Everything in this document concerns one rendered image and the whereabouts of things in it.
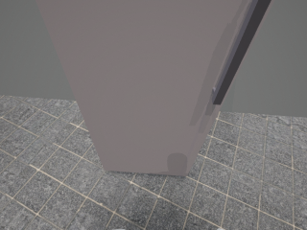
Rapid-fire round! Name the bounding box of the handle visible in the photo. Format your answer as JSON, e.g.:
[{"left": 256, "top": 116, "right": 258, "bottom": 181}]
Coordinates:
[{"left": 211, "top": 0, "right": 271, "bottom": 105}]

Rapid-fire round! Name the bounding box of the fridge door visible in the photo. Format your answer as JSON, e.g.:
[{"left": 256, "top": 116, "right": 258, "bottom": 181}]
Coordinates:
[{"left": 35, "top": 0, "right": 274, "bottom": 176}]

